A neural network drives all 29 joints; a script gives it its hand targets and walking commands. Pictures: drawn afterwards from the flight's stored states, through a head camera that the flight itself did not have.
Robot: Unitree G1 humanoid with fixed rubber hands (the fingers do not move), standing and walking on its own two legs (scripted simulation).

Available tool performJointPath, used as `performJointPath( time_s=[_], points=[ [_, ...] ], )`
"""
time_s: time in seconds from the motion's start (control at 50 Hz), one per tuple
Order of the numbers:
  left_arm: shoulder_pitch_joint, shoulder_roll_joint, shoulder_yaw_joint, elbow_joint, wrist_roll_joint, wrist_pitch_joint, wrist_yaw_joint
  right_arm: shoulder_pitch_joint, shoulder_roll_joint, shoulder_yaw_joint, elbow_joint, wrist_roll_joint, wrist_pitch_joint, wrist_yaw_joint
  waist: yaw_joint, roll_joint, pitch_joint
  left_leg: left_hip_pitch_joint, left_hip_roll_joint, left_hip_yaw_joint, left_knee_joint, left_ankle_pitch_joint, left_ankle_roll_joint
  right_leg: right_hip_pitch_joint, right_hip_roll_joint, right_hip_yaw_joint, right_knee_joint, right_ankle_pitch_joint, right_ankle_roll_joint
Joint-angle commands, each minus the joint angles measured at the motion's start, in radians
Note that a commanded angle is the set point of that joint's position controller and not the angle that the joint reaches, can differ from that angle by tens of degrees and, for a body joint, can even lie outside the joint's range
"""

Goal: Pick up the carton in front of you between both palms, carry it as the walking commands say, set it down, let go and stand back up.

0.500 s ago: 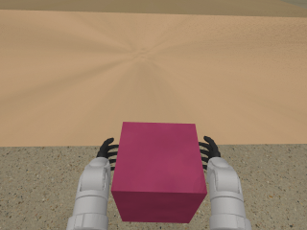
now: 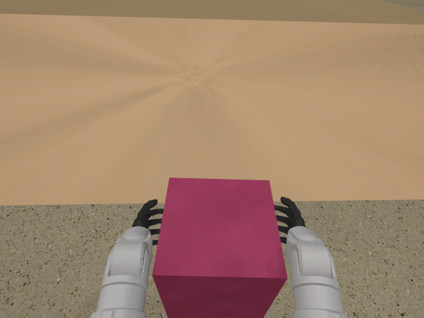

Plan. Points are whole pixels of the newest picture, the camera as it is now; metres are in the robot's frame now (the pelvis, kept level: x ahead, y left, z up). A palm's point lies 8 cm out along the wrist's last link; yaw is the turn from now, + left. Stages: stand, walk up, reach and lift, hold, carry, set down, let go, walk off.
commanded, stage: carry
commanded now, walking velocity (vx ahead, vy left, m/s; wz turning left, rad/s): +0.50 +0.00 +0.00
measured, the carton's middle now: (217, 251) +0.29 +0.00 -0.03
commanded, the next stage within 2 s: none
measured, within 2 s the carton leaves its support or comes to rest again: neither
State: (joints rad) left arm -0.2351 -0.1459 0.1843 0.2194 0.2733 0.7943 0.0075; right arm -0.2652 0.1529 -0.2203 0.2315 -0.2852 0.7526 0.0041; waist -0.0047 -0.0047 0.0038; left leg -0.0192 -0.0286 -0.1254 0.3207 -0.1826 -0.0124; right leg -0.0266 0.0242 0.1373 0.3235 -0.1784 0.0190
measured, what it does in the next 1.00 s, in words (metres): walks ahead: right foot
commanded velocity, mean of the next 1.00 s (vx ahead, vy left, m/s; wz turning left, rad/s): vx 0.50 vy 0.00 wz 0.00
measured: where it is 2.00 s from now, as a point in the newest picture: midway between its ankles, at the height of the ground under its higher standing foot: (210, 199)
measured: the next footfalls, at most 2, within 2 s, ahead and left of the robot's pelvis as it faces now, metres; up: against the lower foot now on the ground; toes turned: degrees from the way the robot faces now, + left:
right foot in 0.62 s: +0.29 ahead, -0.12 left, +0.00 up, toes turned -10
left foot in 1.04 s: +0.62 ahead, +0.10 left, +0.00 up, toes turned +11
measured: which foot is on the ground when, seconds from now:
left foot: down 0.00-0.64, up 0.66-1.00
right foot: down 0.00-0.38, up 0.40-0.60, down 0.62-1.00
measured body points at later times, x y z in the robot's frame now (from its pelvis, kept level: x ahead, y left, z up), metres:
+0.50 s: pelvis +0.13 +0.00 -0.01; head +0.10 -0.01 +0.44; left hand +0.38 +0.15 +0.08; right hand +0.38 -0.16 +0.08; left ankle +0.07 +0.10 -0.75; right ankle +0.06 -0.11 -0.71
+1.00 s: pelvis +0.42 -0.01 -0.01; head +0.40 -0.02 +0.43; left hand +0.65 +0.15 +0.07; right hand +0.67 -0.15 +0.07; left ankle +0.55 +0.10 -0.73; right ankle +0.25 -0.11 -0.75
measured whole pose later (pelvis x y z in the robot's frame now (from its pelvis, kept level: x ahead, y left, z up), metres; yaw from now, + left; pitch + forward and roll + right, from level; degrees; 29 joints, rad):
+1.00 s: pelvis +0.42 -0.01 -0.01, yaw +1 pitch +5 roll +1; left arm 0.10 -0.13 0.01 -0.55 -0.02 1.13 0.18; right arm 0.13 0.14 -0.05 -0.55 -0.01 1.07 -0.15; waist 0.05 -0.02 -0.16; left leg -0.56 0.06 0.21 0.55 -0.14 0.01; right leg 0.05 -0.06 -0.18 0.27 -0.40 0.02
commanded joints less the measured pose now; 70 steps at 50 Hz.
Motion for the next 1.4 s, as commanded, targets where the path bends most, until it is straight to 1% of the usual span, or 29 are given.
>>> performJointPath(
  time_s=[0.0,0.06,0.1,0.12,0.14,0.16,0.18,0.28,0.3,0.32,0.34,0.4,0.5,0.54,0.56,0.58,0.6,0.62,0.68,0.78,0.88,0.96,0.98,1.0,1.02,1.06,1.1,1.2,1.38],
  points=[
    [-0.641,-0.995,-0.669,-0.257,-0.377,-0.054,-0.233,-0.482,1.005,0.665,-0.138,0.355,0.003,0.235,0.0,0.093,-0.159,-0.244,0.11,-0.044,-0.021,-0.589,0.037,-0.238,-0.024,-0.094,0.145,-0.442,-0.011],
    [-0.602,-0.972,-0.766,-0.402,-0.45,0.012,-0.204,-0.441,0.995,0.757,-0.295,0.414,0.06,0.196,0.006,0.167,-0.26,-0.256,0.2,-0.134,-0.062,-0.503,0.086,-0.204,-0.008,-0.179,0.292,-0.222,0.004],
    [-0.496,-0.926,-0.772,-0.44,-0.454,0.061,-0.184,-0.374,0.955,0.782,-0.334,0.421,0.112,0.17,0.01,0.073,-0.313,-0.198,0.154,-0.038,0.057,-0.416,0.071,-0.172,-0.032,-0.156,0.131,-0.191,-0.015],
    [-0.477,-0.905,-0.777,-0.47,-0.452,0.082,-0.176,-0.337,0.938,0.794,-0.355,0.423,0.134,0.161,0.006,-0.034,-0.325,-0.262,0.103,0.039,0.167,-0.397,0.042,-0.109,-0.104,-0.044,0.028,-0.278,-0.04],
    [-0.447,-0.882,-0.777,-0.48,-0.448,0.106,-0.168,-0.317,0.926,0.806,-0.38,0.418,0.159,0.152,0.014,-0.194,-0.295,-0.41,0.027,0.141,0.336,-0.363,0.007,-0.047,-0.214,0.151,-0.096,-0.459,-0.096],
    [-0.439,-0.864,-0.776,-0.509,-0.447,0.128,-0.16,-0.314,0.915,0.813,-0.415,0.416,0.183,0.143,0.021,-0.278,-0.218,-0.576,-0.011,0.205,0.412,-0.306,-0.007,-0.015,-0.318,0.316,-0.17,-0.534,-0.153],
    [-0.445,-0.858,-0.778,-0.556,-0.448,0.148,-0.148,-0.336,0.917,0.824,-0.459,0.431,0.204,0.134,0.019,-0.245,-0.177,-0.6,0.053,0.175,0.431,-0.286,0.0,-0.043,-0.357,0.326,-0.174,-0.46,-0.182],
    [-0.308,-0.811,-0.764,-0.666,-0.45,0.252,-0.066,-0.218,0.856,0.814,-0.585,0.467,0.301,0.07,0.009,-0.077,-0.261,-0.142,0.03,0.263,0.084,-0.096,0.024,-0.261,-0.192,-0.037,0.071,-0.154,-0.101],
    [-0.3,-0.792,-0.762,-0.71,-0.46,0.272,-0.047,-0.148,0.832,0.792,-0.596,0.46,0.319,0.05,-0.009,0.012,-0.296,0.031,0.096,0.169,0.065,-0.112,0.056,-0.391,-0.155,-0.115,0.196,-0.2,-0.076],
    [-0.297,-0.77,-0.76,-0.746,-0.466,0.297,-0.028,-0.076,0.791,0.764,-0.6,0.447,0.337,0.026,-0.031,0.229,-0.295,0.143,0.28,-0.097,-0.037,-0.2,0.121,-0.556,-0.083,-0.237,0.412,-0.246,-0.036],
    [-0.281,-0.754,-0.768,-0.771,-0.475,0.318,-0.009,-0.028,0.773,0.744,-0.622,0.435,0.354,0.0,-0.035,0.313,-0.249,0.229,0.402,-0.273,-0.096,-0.122,0.187,-0.746,-0.061,-0.276,0.506,-0.338,-0.024],
    [-0.206,-0.762,-0.728,-0.818,-0.486,0.347,0.037,-0.04,0.801,0.718,-0.759,0.439,0.383,-0.066,-0.03,0.116,-0.272,0.21,0.433,-0.233,-0.084,0.081,0.23,-0.796,-0.107,-0.199,0.554,-0.342,-0.033],
    [-0.102,-0.669,-0.614,-0.809,-0.429,0.338,0.135,-0.074,0.697,0.707,-0.833,0.456,0.39,-0.145,-0.016,0.128,-0.252,-0.036,0.279,0.102,-0.047,0.014,0.129,-0.43,-0.027,-0.354,0.172,-0.094,-0.027],
    [-0.041,-0.63,-0.565,-0.792,-0.396,0.325,0.178,-0.051,0.639,0.699,-0.841,0.471,0.38,-0.167,0.002,0.067,-0.301,-0.209,0.213,0.224,0.102,0.038,0.075,-0.095,-0.023,-0.38,0.083,0.004,-0.038],
    [-0.009,-0.619,-0.545,-0.774,-0.377,0.32,0.194,-0.053,0.606,0.694,-0.85,0.471,0.377,-0.174,0.016,-0.024,-0.351,-0.357,0.181,0.286,0.253,0.028,0.033,0.099,-0.111,-0.262,0.075,-0.042,-0.07],
    [0.019,-0.593,-0.521,-0.767,-0.356,0.317,0.207,-0.075,0.589,0.691,-0.871,0.477,0.376,-0.179,0.036,-0.232,-0.351,-0.581,0.106,0.327,0.495,-0.123,-0.01,0.21,-0.306,0.07,-0.032,-0.206,-0.146],
    [0.01,-0.585,-0.523,-0.776,-0.358,0.314,0.214,-0.092,0.582,0.692,-0.88,0.487,0.375,-0.185,0.037,-0.303,-0.334,-0.75,0.055,0.261,0.65,-0.357,0.008,0.262,-0.439,0.299,-0.119,-0.197,-0.227],
    [-0.018,-0.595,-0.534,-0.79,-0.375,0.312,0.217,-0.084,0.587,0.689,-0.862,0.493,0.373,-0.188,0.031,-0.184,-0.311,-0.77,0.12,0.168,0.758,-0.382,0.026,0.219,-0.465,0.282,-0.101,-0.126,-0.243],
    [-0.091,-0.665,-0.584,-0.839,-0.42,0.29,0.205,-0.028,0.643,0.678,-0.816,0.5,0.347,-0.183,0.029,-0.018,-0.291,-0.767,0.16,0.155,0.735,-0.254,0.022,0.165,-0.427,0.161,-0.112,0.022,-0.213],
    [-0.122,-0.676,-0.734,-0.889,-0.502,0.281,0.14,0.125,0.668,0.619,-0.727,0.383,0.315,-0.178,0.028,-0.038,-0.237,-0.637,0.116,0.256,0.427,-0.08,0.01,0.057,-0.321,-0.086,-0.152,0.148,-0.156],
    [-0.007,-0.624,-0.743,-0.881,-0.493,0.304,0.099,0.1,0.657,0.694,-0.825,0.399,0.334,-0.152,0.029,-0.173,-0.154,-0.509,0.066,0.361,0.231,0.075,0.026,0.012,-0.276,-0.225,-0.128,0.272,-0.119],
    [0.05,-0.573,-0.686,-0.832,-0.436,0.327,0.101,0.106,0.61,0.725,-0.828,0.421,0.361,-0.14,-0.007,-0.152,-0.231,-0.122,0.009,0.417,0.173,0.018,0.074,-0.104,-0.204,-0.367,0.223,0.497,-0.06],
    [0.042,-0.552,-0.673,-0.831,-0.425,0.33,0.105,0.102,0.598,0.722,-0.823,0.42,0.365,-0.14,-0.029,-0.092,-0.28,0.073,0.097,0.291,0.149,-0.079,0.111,-0.263,-0.164,-0.376,0.42,0.37,-0.035],
    [0.035,-0.546,-0.673,-0.859,-0.422,0.332,0.108,0.106,0.574,0.717,-0.82,0.419,0.365,-0.14,-0.034,0.199,-0.346,0.201,0.366,-0.191,-0.014,-0.229,0.219,-0.479,-0.051,-0.382,0.765,0.056,0.011],
    [0.039,-0.554,-0.677,-0.865,-0.427,0.331,0.109,0.109,0.608,0.727,-0.815,0.435,0.361,-0.136,-0.025,0.27,-0.354,0.264,0.449,-0.402,-0.086,-0.041,0.292,-0.659,0.001,-0.255,0.945,-0.272,0.0],
    [0.009,-0.638,-0.672,-0.861,-0.429,0.31,0.101,0.065,0.699,0.745,-0.848,0.459,0.348,-0.115,-0.028,0.099,-0.335,0.167,0.443,-0.263,-0.066,0.187,0.268,-0.693,-0.117,-0.148,0.998,-0.27,-0.046],
    [0.023,-0.716,-0.694,-0.837,-0.414,0.284,0.089,0.029,0.77,0.79,-0.857,0.48,0.328,-0.088,-0.021,0.03,-0.31,0.028,0.388,-0.088,-0.103,0.15,0.177,-0.595,-0.166,-0.138,0.837,-0.173,-0.046],
    [0.072,-0.773,-0.705,-0.815,-0.361,0.243,0.094,0.035,0.745,0.813,-0.853,0.493,0.299,-0.053,-0.016,0.128,-0.256,-0.018,0.326,0.109,-0.194,0.033,0.14,-0.563,-0.145,-0.235,0.527,-0.003,-0.032],
    [-0.051,-0.61,-0.73,-0.904,-0.414,0.282,0.135,0.056,0.568,0.712,-0.861,0.444,0.325,-0.114,-0.019,0.173,-0.092,0.057,0.261,0.271,-0.123,0.28,0.121,-0.57,-0.087,-0.376,0.235,0.118,-0.038]
  ],
)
